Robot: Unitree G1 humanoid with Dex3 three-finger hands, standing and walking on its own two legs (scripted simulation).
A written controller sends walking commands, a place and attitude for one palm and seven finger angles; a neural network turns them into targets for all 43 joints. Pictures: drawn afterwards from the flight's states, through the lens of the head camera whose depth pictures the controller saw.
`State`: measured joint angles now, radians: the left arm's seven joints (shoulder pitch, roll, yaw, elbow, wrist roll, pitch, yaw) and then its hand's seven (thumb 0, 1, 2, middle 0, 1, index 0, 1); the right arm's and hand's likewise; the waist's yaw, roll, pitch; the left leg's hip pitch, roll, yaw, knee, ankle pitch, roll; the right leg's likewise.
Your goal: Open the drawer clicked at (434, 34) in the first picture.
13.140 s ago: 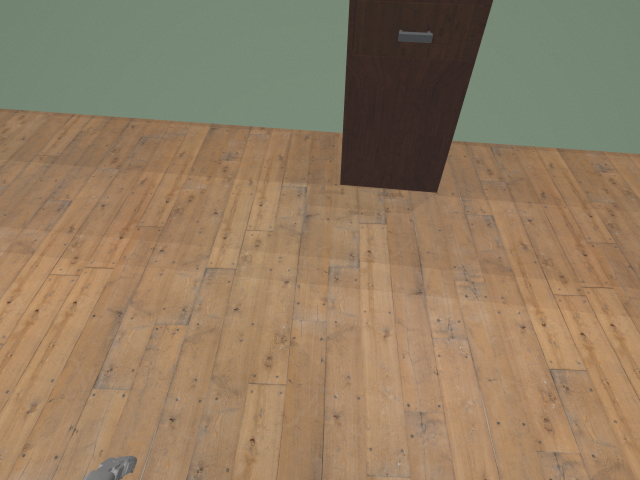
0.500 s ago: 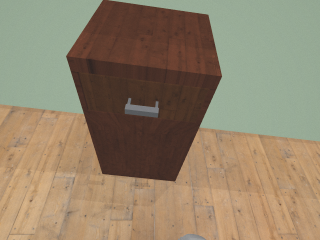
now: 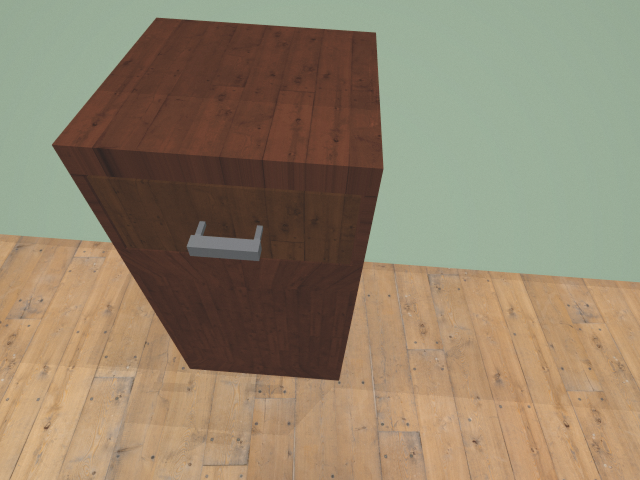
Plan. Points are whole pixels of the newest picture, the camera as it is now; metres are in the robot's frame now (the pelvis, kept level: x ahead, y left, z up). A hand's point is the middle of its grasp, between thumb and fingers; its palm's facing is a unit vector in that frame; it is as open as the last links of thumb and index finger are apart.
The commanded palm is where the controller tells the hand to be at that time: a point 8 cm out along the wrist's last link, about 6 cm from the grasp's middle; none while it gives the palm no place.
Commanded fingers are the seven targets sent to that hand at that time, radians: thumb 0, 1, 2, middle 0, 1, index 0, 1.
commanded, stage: come to a stop and stand still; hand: left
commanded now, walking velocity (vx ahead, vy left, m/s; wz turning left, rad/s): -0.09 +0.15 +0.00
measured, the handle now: (227, 238) +0.48 +0.18 -0.04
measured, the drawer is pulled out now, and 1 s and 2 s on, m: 0.00 0.00 0.00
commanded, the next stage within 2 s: look again from close up in 1.50 s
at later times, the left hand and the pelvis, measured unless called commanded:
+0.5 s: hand out of the picture +0.01 +0.19 -0.18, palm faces +0.05 -0.97 -0.22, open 7.3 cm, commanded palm none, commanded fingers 0.00 0.90 0.90 -0.20 -0.30 -0.20 -0.30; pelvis +0.00 +0.00 +0.00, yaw +1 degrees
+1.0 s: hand out of the picture -0.02 +0.21 -0.18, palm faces +0.02 -0.99 -0.16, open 7.3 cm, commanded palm none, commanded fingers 0.00 0.90 0.90 -0.20 -0.30 -0.20 -0.30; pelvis -0.02 +0.05 +0.00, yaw -1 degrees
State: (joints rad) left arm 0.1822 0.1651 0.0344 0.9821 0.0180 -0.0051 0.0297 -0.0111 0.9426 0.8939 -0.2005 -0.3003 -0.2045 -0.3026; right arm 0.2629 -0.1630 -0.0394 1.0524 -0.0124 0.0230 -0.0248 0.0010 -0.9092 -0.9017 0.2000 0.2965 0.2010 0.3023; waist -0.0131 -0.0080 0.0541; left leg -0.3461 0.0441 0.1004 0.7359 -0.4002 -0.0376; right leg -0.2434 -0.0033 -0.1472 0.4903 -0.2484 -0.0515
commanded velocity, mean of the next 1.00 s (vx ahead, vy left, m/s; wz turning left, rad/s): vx -0.01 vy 0.01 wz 0.00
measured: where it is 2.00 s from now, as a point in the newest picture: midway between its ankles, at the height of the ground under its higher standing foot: outside the picture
